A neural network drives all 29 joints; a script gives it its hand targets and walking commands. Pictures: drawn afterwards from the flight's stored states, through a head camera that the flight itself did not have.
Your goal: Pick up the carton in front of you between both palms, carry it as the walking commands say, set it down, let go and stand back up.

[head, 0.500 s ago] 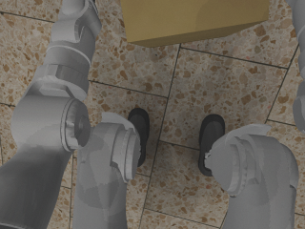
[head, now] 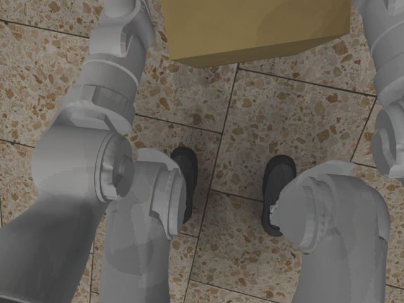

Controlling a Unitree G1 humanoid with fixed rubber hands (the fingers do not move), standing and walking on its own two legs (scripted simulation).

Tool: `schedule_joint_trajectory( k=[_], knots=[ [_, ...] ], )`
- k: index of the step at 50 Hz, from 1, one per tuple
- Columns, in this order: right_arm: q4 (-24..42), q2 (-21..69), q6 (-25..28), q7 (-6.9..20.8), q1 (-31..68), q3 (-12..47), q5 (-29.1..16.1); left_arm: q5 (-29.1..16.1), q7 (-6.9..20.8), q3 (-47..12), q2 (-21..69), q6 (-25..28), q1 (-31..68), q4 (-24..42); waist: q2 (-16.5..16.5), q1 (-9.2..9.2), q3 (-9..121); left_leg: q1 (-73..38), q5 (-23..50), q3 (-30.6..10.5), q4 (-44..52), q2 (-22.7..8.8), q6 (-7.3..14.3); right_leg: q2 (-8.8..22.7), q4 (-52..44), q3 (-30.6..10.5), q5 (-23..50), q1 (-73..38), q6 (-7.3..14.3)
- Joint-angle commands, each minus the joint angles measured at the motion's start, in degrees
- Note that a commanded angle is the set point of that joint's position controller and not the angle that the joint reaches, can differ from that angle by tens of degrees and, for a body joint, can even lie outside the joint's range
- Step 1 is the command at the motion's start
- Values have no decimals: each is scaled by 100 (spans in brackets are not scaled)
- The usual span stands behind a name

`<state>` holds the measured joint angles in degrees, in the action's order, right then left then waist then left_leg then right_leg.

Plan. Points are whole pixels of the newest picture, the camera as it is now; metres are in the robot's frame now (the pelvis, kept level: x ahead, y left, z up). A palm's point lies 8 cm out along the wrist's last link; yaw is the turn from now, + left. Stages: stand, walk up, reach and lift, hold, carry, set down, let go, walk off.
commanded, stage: reach and lift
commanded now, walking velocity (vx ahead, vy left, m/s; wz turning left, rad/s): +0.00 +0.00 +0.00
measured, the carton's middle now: out of the picture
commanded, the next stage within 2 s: none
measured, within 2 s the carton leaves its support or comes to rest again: leaves its support in 0.30 s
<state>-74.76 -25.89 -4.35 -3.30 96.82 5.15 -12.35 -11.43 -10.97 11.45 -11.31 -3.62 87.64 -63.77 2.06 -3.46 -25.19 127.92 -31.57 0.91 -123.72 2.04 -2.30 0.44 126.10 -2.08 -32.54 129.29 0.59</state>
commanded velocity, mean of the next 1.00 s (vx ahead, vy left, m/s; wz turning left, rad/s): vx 0.00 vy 0.00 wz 0.00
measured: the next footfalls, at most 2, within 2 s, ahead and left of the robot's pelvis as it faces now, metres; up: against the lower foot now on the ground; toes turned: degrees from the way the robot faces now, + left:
none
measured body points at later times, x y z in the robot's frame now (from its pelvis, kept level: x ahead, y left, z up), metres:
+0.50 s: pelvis +0.01 +0.00 +0.01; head +0.34 -0.05 +0.31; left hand +0.55 +0.13 -0.10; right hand +0.56 -0.17 -0.11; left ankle +0.13 +0.13 -0.34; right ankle +0.11 -0.12 -0.34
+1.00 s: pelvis +0.00 +0.01 +0.13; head +0.27 -0.02 +0.49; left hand +0.51 +0.13 +0.07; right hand +0.51 -0.17 +0.06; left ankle +0.13 +0.13 -0.34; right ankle +0.11 -0.12 -0.34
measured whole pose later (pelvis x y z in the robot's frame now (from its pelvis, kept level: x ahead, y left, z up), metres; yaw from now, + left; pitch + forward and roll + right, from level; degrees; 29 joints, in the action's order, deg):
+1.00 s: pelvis +0.00 +0.01 +0.13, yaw -4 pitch +43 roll +2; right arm -41.9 -3.1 -23.5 -1.3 63.5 -23.1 13.4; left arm 11.8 -4.0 30.2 3.3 -24.2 57.3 -32.1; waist -0.1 -1.7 8.5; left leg 113.8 -27.8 -2.6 -98.5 3.4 -3.1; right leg -2.8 98.7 -2.8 -26.5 115.2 -1.0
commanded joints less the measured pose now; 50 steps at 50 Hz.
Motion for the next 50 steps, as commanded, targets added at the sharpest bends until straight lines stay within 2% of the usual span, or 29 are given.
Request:
schedule_joint_trajectory(
  k=[1,3,4,6,9,13,17,20,22,24,26,29,32,35,39,44,50],
  knots=[
    [693,2049,0,482,2301,370,-25,200,474,-172,1581,47,1973,795,-834,-301,6754,-3324,1677,316,795,366,-23,-319,-971,52,1361,-3471,-81],
    [679,3869,-144,972,2532,437,195,466,994,-368,3263,-171,2612,846,-905,-218,6389,-3078,1530,316,704,422,18,-432,-914,76,1320,-3324,-50],
    [763,4498,-224,1184,2388,320,342,547,1240,-398,3820,-289,2793,907,-931,-174,6225,-2936,1450,353,636,463,42,-480,-895,109,1314,-3268,-18],
    [924,5281,-379,1491,2089,50,582,624,1594,-371,4487,-468,2885,1115,-935,-119,6115,-2698,1390,417,579,504,81,-558,-865,195,1354,-3163,22],
    [1227,5832,-531,1693,1865,-97,683,526,1837,-460,5019,-620,2854,1447,-883,-89,6412,-2657,1584,470,531,522,101,-594,-802,259,1609,-3135,50],
    [2065,6337,-603,1718,2090,236,403,164,1914,-869,5643,-712,2905,1894,-771,-108,7757,-3020,2231,534,471,542,101,-619,-724,310,2288,-3699,48],
    [3366,6908,-720,1538,2408,837,52,-189,1909,-1394,6171,-895,3057,2702,-1011,-19,10121,-3320,3023,554,536,609,57,-655,-727,324,3589,-5334,-4],
    [4041,7344,-943,1363,2319,987,141,-139,1894,-1719,6398,-1129,3072,3307,-1143,-38,11393,-3134,3156,589,768,696,-19,-725,-846,351,4211,-6201,-34],
    [4117,7527,-1084,1255,1999,937,296,-100,1873,-1943,6394,-1220,3128,3659,-1099,95,11475,-3116,2959,606,962,732,-59,-801,-1051,403,4034,-6230,-73],
    [3922,7746,-1223,1223,1605,786,495,39,1871,-2012,6395,-1297,3053,3778,-999,148,11029,-3089,2548,623,1234,744,-65,-865,-1374,458,3443,-5778,-110],
    [3469,7955,-1356,1277,1214,540,713,310,1873,-1861,6447,-1387,2810,3517,-887,80,10225,-3106,2012,607,1540,741,-36,-909,-1729,506,2569,-4941,-129],
    [2543,8071,-1501,1448,743,-100,1189,1002,1905,-1166,6455,-1534,2284,2735,-803,-126,8753,-2926,1118,551,1994,707,49,-926,-2214,549,1313,-3770,-112],
    [1990,7925,-1573,1586,630,-785,1635,1606,1954,-435,6311,-1629,2028,2255,-788,-239,7993,-2878,556,467,2403,690,121,-949,-2604,541,572,-3278,-72],
    [1890,7905,-1570,1631,644,-1129,1872,1819,2007,-252,6397,-1655,2020,2214,-735,-195,8136,-3140,544,449,2695,703,123,-977,-2897,537,520,-3426,-36],
    [2067,7970,-1583,1632,637,-1203,1994,1742,2118,-496,6714,-1704,2081,2392,-577,13,8675,-3544,695,450,2969,735,78,-991,-3199,549,740,-3945,7],
    [2692,8262,-1684,1619,532,-754,1835,1424,2246,-1162,7151,-1841,1958,2790,-379,218,9665,-4179,1077,479,3267,771,-4,-996,-3485,570,1240,-4873,-2],
    [3392,8762,-1853,1654,110,48,1429,1145,2319,-1782,7421,-1995,1350,3138,-401,139,10169,-4843,1522,432,3625,801,-28,-1018,-3811,528,1745,-5725,-115]
  ],
)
